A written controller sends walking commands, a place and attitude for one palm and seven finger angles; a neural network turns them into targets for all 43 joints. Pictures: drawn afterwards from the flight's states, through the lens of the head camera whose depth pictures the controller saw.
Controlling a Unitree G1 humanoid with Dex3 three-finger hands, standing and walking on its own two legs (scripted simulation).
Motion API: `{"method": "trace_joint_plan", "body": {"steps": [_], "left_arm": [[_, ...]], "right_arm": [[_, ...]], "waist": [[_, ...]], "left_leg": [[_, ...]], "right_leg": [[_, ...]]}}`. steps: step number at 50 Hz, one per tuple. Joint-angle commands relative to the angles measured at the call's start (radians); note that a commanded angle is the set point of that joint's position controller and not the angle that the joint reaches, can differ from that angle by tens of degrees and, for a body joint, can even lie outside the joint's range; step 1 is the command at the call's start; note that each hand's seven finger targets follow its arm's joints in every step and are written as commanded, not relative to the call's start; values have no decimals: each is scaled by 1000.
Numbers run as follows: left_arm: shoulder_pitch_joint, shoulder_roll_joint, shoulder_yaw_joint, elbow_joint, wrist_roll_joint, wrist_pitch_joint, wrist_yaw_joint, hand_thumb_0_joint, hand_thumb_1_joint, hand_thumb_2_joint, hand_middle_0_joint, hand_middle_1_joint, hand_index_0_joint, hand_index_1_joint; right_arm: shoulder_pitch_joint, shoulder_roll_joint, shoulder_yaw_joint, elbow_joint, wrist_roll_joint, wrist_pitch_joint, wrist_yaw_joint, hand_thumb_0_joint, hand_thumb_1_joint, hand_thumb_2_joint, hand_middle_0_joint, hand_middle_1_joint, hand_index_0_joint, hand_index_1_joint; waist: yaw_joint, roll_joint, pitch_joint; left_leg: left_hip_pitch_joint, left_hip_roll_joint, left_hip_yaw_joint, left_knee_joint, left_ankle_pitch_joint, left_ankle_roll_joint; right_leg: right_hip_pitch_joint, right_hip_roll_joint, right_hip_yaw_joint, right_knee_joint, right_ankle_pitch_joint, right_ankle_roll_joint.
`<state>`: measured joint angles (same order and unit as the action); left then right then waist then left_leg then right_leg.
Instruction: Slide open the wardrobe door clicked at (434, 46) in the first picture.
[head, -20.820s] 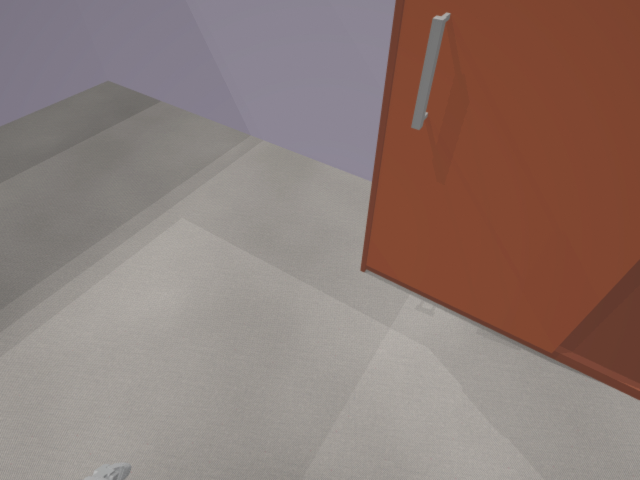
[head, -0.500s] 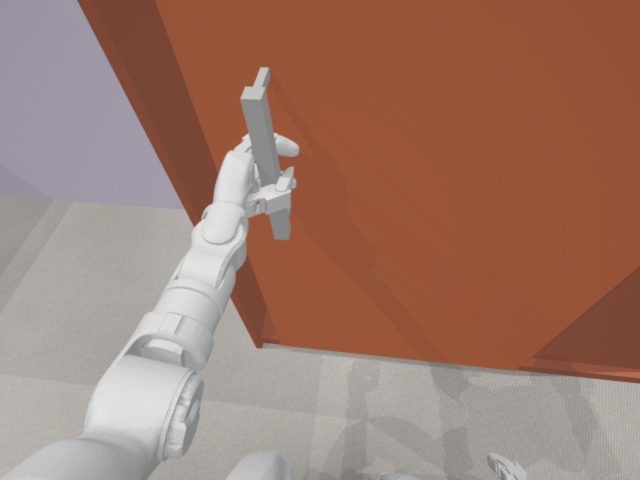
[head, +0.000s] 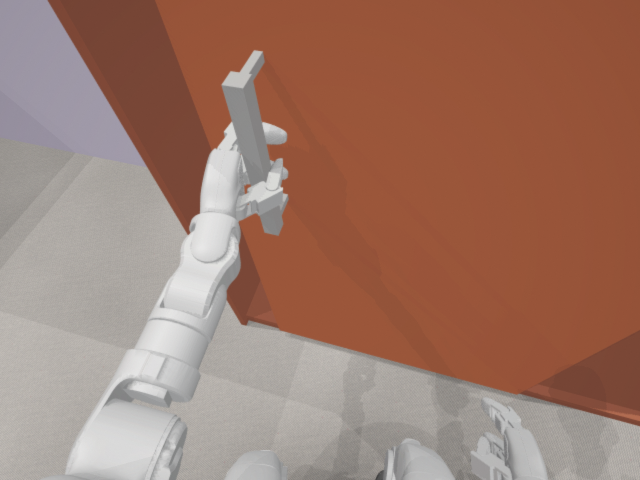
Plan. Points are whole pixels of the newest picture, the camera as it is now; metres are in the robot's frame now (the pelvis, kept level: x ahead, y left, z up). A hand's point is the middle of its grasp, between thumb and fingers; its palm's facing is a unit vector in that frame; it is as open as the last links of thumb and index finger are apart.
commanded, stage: step sideways, sliding the door along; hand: left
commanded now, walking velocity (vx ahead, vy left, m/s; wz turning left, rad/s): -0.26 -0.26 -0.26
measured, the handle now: (265, 157) +0.46 +0.13 +0.11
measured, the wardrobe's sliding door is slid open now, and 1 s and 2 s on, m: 0.12 0.50 0.55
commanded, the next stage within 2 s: stop walking and hold the door there in 1.54 s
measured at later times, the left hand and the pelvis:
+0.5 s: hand (410, 216) +0.38 -0.05 +0.11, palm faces +0.05 -0.99 -0.10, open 6.1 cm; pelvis +0.02 -0.16 +0.01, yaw +0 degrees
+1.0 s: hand (617, 266) +0.34 -0.26 +0.11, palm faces -0.16 -0.98 -0.15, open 6.2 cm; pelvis -0.02 -0.31 +0.02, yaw -7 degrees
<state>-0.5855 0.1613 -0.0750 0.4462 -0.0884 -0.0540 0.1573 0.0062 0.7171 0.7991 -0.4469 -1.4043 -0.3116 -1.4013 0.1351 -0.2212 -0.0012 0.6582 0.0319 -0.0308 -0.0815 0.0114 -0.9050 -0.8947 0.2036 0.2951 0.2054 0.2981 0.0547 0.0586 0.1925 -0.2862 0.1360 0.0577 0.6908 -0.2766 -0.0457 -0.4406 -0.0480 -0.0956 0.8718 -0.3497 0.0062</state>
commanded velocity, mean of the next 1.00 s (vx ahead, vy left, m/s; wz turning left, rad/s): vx -0.24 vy -0.27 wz -0.21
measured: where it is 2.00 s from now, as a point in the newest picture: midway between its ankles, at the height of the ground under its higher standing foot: outside the picture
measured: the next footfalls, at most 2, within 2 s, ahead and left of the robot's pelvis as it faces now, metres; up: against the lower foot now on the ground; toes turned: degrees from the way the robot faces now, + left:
right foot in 0.22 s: +0.12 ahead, -0.23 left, +0.00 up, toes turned -4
left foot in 0.44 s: +0.06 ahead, +0.00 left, +0.00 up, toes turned +9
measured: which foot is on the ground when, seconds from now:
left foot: down 0.00-0.22, up 0.24-0.42, down 0.44-0.72, up 0.74-0.92, down 0.94-1.00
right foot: up 0.00-0.20, down 0.22-0.44, up 0.46-0.70, down 0.72-0.94, up 0.96-1.00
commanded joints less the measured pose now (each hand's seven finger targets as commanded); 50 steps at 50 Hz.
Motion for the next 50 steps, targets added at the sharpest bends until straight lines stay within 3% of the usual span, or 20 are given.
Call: {"method": "trace_joint_plan", "body": {"steps": [1, 7, 10, 12, 14, 17, 20, 22, 24, 28, 31, 34, 35, 37, 39, 42, 45, 47, 48, 50], "left_arm": [[-461, -204, -227, -397, 51, -172, -117, 0, 900, 900, -450, -1400, -450, -1400], [-391, -148, -215, -549, 61, -179, -122, 0, 900, 900, -450, -1400, -450, -1400], [-290, -96, -187, -624, 78, -184, -113, 0, 900, 900, -450, -1400, -450, -1400], [-187, 30, -107, -656, 95, -165, -98, 0, 900, 900, -450, -1400, -450, -1400], [-83, 21, -97, -674, 89, -146, -92, 0, 900, 900, -450, -1400, -450, -1400], [-157, -64, -161, -821, 74, -201, -67, 0, 900, 900, -450, -1400, -450, -1400], [-142, -83, -217, -818, 69, -236, -78, 0, 900, 900, -450, -1400, -450, -1400], [-150, -165, -275, -823, 70, -231, -105, 0, 900, 900, -450, -1400, -450, -1400], [-147, -176, -264, -714, 86, -186, -94, 0, 900, 900, -450, -1400, -450, -1400], [-170, -192, -292, -714, 100, -169, -101, 0, 900, 900, -450, -1400, -450, -1400], [-115, -154, -248, -693, 107, -164, -99, 0, 900, 900, -450, -1400, -450, -1400], [-71, -106, -210, -706, 121, -187, -93, 0, 900, 900, -450, -1400, -450, -1400], [-66, -87, -209, -744, 125, -194, -92, 0, 900, 900, -450, -1400, -450, -1400], [0, 19, -154, -778, 135, -190, -80, 0, 900, 900, -450, -1400, -450, -1400], [78, -1, -165, -814, 121, -186, -73, 0, 900, 900, -450, -1400, -450, -1400], [32, -22, -126, -862, 107, -231, -49, 0, 900, 900, -450, -1400, -450, -1400], [42, 67, -58, -795, 107, -244, -62, 0, 900, 900, -450, -1400, -450, -1400], [17, 11, -86, -787, 94, -229, -95, 0, 900, 900, -450, -1400, -450, -1400], [16, 3, -71, -724, 121, -209, -90, 0, 900, 900, -450, -1400, -450, -1400], [1, -16, -51, -655, 110, -165, -86, 0, 900, 900, -450, -1400, -450, -1400]], "right_arm": [[-62, -138, -70, -180, 6, -47, 64, 0, -900, -900, 200, 300, 200, 300], [-43, -93, -53, -232, 4, -82, 59, 0, -900, -900, 200, 300, 200, 300], [-51, -55, -29, -252, 35, -88, 52, 0, -900, -900, 200, 300, 200, 300], [-122, -7, -12, -260, 20, -102, 30, 0, -900, -900, 200, 300, 200, 300], [-95, -43, -36, -218, 5, -102, 17, 0, -900, -900, 200, 300, 200, 300], [-94, 3, 8, -196, 7, -118, 36, 0, -900, -900, 200, 300, 200, 300], [-90, -32, -15, -211, -2, -68, 37, 0, -900, -900, 200, 300, 200, 300], [-95, -100, -54, -257, 1, -70, 68, 0, -900, -900, 200, 300, 200, 300], [-135, -148, -70, -287, 9, -62, 83, 0, -900, -900, 200, 300, 200, 300], [-108, -84, -35, -260, -14, -86, 94, 0, -900, -900, 200, 300, 200, 300], [-83, -88, -36, -281, -13, -84, 78, 0, -900, -900, 200, 300, 200, 300], [-73, -71, -26, -271, 6, -89, 68, 0, -900, -900, 200, 300, 200, 300], [-71, -44, -19, -269, 16, -90, 64, 0, -900, -900, 200, 300, 200, 300], [-156, 5, 6, -270, -8, -100, 37, 0, -900, -900, 200, 300, 200, 300], [-142, -16, -3, -240, -15, -114, 28, 0, -900, -900, 200, 300, 200, 300], [-96, 13, 17, -190, -20, -110, 32, 0, -900, -900, 200, 300, 200, 300], [-75, -30, -18, -187, -26, -46, 18, 0, -900, -900, 200, 300, 200, 300], [-96, -97, -52, -226, -31, -41, 31, 0, -900, -900, 200, 300, 200, 300], [-107, -95, -37, -223, -33, -45, 48, 0, -900, -900, 200, 300, 200, 300], [-132, -102, -42, -223, -29, -43, 46, 0, -900, -900, 200, 300, 200, 300]], "waist": [[-85, 45, -537], [-92, 229, -518], [-66, 28, -555], [-19, -390, -565], [-15, -377, -561], [-64, -269, -570], [-97, -191, -614], [-61, 102, -665], [-53, 44, -537], [-54, 280, -416], [-65, 169, -469], [-70, 86, -495], [-66, -45, -517], [-9, -406, -517], [8, -396, -553], [-50, -305, -593], [-74, -239, -638], [-56, 136, -616], [-47, 47, -577], [-43, 151, -463]], "left_leg": [[577, 414, -258, -161, 1033, 233], [436, 250, 4, -114, 772, 105], [278, 127, 72, 70, 517, 126], [-102, -110, 36, 401, -428, 65], [-139, -74, -68, 493, -458, 5], [-160, -76, -12, 122, -321, -7], [285, 37, -10, -247, 310, 17], [589, 446, -345, -187, 1190, 247], [541, 403, -187, -203, 926, 253], [381, 307, -1, -236, 785, 167], [404, 289, 31, -198, 786, 141], [402, 205, 75, -66, 656, 77], [347, 126, 113, 23, 482, 65], [-50, -109, 85, 333, -410, 78], [-137, -98, -57, 468, -487, 28], [-168, -90, 12, 61, -315, -10], [277, -2, 19, -272, 234, 1], [563, 460, -349, -270, 1093, 226], [482, 457, -307, -267, 959, 259], [417, 442, -181, -295, 766, 250]], "right_leg": [[-260, -21, 201, 320, -202, -1], [40, 22, 44, -98, 20, 13], [339, 23, 13, -354, 527, 12], [493, -268, 389, -370, 1378, -126], [476, -280, 420, -335, 1297, -165], [648, -210, 299, -229, 1442, -164], [350, -128, 186, -126, 988, -75], [-100, 4, 166, 193, -218, 22], [-191, 24, 212, 310, -160, 11], [-100, -29, 116, 132, -105, 24], [25, 21, 41, -68, -60, 32], [166, 61, -23, -339, 241, 42], [244, 15, 13, -446, 576, 34], [372, -259, 391, -437, 1376, -115], [442, -284, 450, -377, 1386, -165], [701, -192, 308, -254, 1529, -176], [383, -111, 227, -170, 1052, -97], [-119, 33, 167, 121, -171, 34], [-121, 45, 235, 252, -169, 20], [-204, 6, 225, 245, -128, 20]]}}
